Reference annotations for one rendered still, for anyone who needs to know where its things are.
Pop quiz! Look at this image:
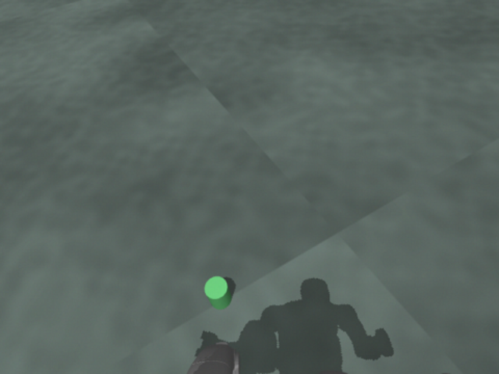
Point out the can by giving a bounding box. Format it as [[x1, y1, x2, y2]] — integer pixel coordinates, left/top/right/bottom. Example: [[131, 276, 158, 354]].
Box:
[[204, 277, 232, 309]]

